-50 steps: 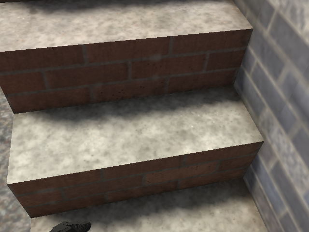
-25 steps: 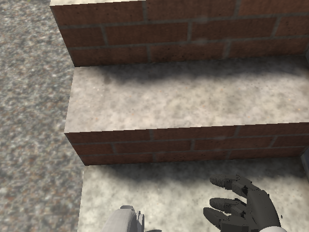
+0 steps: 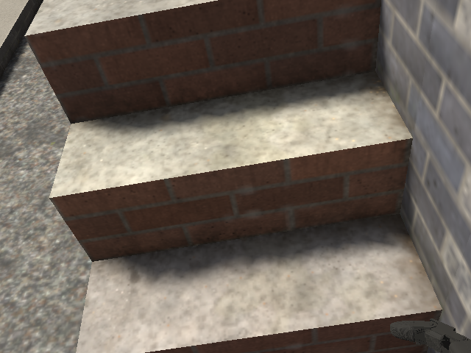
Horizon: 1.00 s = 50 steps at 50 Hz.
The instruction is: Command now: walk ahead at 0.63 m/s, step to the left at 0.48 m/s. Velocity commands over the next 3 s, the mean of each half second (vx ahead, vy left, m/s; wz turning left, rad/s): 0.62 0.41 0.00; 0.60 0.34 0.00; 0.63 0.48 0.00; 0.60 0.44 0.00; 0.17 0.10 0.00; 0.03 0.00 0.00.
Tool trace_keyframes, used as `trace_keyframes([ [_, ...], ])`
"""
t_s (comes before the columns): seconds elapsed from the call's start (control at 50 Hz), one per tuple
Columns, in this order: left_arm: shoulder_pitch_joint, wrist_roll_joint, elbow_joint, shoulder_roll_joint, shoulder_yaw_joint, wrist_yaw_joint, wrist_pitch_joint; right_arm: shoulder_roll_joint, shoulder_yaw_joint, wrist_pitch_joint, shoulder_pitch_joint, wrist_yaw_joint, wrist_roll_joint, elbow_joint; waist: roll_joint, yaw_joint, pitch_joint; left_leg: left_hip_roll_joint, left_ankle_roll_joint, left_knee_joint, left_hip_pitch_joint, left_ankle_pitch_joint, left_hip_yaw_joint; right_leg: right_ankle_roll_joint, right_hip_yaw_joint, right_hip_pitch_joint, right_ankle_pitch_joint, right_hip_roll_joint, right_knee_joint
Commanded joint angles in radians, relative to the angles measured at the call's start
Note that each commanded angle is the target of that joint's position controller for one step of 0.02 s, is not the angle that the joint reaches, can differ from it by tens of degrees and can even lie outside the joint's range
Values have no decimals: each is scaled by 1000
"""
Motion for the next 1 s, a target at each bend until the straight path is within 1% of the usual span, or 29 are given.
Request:
trace_keyframes([
  [0.02,-220,-11,-113,186,45,58,-70,16,16,18,-39,-14,-8,-129,-170,-113,88,54,-18,158,-391,91,9,-139,566,264,-291,-242,-471],
  [0.1,19,26,-65,139,72,74,-87,62,28,74,-57,-16,1,-136,-302,-38,12,69,16,233,-465,36,48,-185,433,465,-33,-241,-401],
  [0.2,104,24,-58,151,82,47,-115,158,54,79,-228,-5,-33,-194,-294,-7,89,123,53,558,-772,-101,60,-238,411,504,-165,-298,-454],
  [0.32,-88,34,-116,215,105,46,-99,140,74,74,-368,-2,38,-328,-372,-14,220,244,54,-151,-484,-202,112,-181,176,253,165,-262,-686],
  [0.34,-202,7,-173,249,111,42,-83,195,126,85,-225,-1,100,-292,-421,-22,112,191,101,-517,-12,-560,186,-223,56,21,27,-282,-902],
  [0.36,-117,-67,-174,254,100,47,-87,192,125,103,-101,-10,118,-266,-521,-11,49,109,123,-448,255,-710,292,-235,41,13,477,-345,-969],
  [0.38,-117,-80,-155,265,100,35,-95,143,87,120,53,-20,96,-233,-444,-85,-17,62,155,-426,357,-591,312,-222,-53,135,1194,-382,-839],
  [0.4,-129,-77,-167,166,55,-41,-107,45,48,48,8,-49,52,-153,-314,-42,-243,57,192,-480,529,-360,211,-205,-93,157,1648,-245,-526],
  [0.42,-170,-77,-165,293,91,-76,-135,4,29,43,183,-61,57,-150,-291,-149,-452,42,151,-732,613,-355,148,-193,-89,261,1531,-242,-318],
  [0.44,-166,-62,-178,276,95,-87,-143,-28,18,31,237,-60,55,-103,-91,-161,-513,60,129,-839,740,-442,69,-168,-42,147,1254,-199,-106],
  [0.46,-156,-17,-166,181,72,-114,-145,-56,7,31,290,-51,60,-66,27,-141,-460,87,112,-1007,676,-533,-8,-182,2,147,792,-187,65],
  [0.48,-194,12,-208,85,60,-119,-109,-165,-32,45,339,-77,17,-44,264,-178,-442,289,211,-1281,634,-982,-571,-155,109,-198,377,22,622],
  [0.5,-258,63,-255,15,60,-108,-94,-159,-37,51,242,-75,33,-85,211,-170,-376,328,174,-1430,478,-1096,-670,-118,213,-269,324,70,1084],
  [0.54,-372,109,-359,-46,24,-77,-54,-92,-14,26,31,-64,42,-57,128,-69,-33,343,159,-1377,226,-982,-467,-100,125,-498,235,30,1302],
  [0.6,-194,53,-271,112,64,-28,14,21,26,29,-84,-48,39,-137,25,-31,123,282,284,-1339,16,-674,-191,4,-39,-363,106,39,1338],
  [0.62,-352,46,-336,44,29,-58,9,-7,14,-29,172,-88,19,68,-180,-40,143,320,131,-1364,29,-712,-249,-48,41,-432,376,27,1270],
  [0.64,-402,44,-355,-28,12,-70,8,-39,0,-66,236,-104,33,111,-210,-57,144,362,115,-1380,77,-660,-292,-55,59,-484,464,38,1256],
  [0.66,-346,41,-334,-76,0,-73,5,-50,-6,-78,221,-110,53,124,-185,-20,158,375,102,-1407,108,-607,-246,-38,62,-526,497,35,1168],
  [0.72,-313,13,-314,3,26,-81,-7,-91,-27,-93,177,-121,58,133,-70,8,121,406,170,-1503,192,-567,-159,-7,29,-544,491,53,1106],
  [0.74,-110,-24,-217,204,87,-37,27,-74,-14,-30,-100,-79,54,-120,125,5,99,344,276,-1588,182,-689,-37,36,-133,-389,154,32,968],
  [0.78,29,-43,-175,208,83,-6,72,-45,9,-8,-272,-54,31,-164,59,143,109,253,210,-1566,-97,-662,170,0,-274,109,88,-74,570],
  [0.82,87,-86,-128,166,83,-26,41,-50,7,-20,11,-88,24,-80,-40,74,54,251,221,-1367,-67,-761,183,-53,-352,425,-65,-99,237],
  [0.86,269,-28,-27,107,64,-23,4,27,28,-22,71,-51,9,-40,-208,128,13,66,174,-642,117,-584,265,-38,-199,465,-2,-117,-192],
  [0.88,224,39,-12,52,33,-26,-13,115,50,-47,91,-12,-9,-39,-224,80,78,-8,165,-142,-77,-387,83,45,-156,457,47,-83,-158],
  [0.9,165,71,-72,29,-10,-19,-27,218,68,-58,32,2,28,-48,-117,59,120,-33,108,240,-285,-111,-146,56,113,429,137,-174,-118],
  [0.92,67,56,-117,83,6,-24,-14,238,67,-54,287,-2,44,-106,-290,-136,6,-74,53,257,-372,-10,-200,63,699,489,-42,-374,-516],
  [0.94,-102,33,-170,152,35,-20,-10,121,63,-37,226,11,0,-154,-285,-187,102,9,7,309,-383,27,-32,-146,931,271,-607,-448,-683],
  [0.96,-187,20,-165,152,37,-6,-31,32,34,-23,79,16,-28,-189,-141,-176,236,40,-6,336,-406,75,-43,-270,860,157,-727,-435,-645],
  [1.0,-106,27,-108,165,39,13,-75,-14,9,8,-70,5,-17,-192,-4,-97,279,57,-8,266,-462,95,-52,-263,677,173,-499,-384,-531],
])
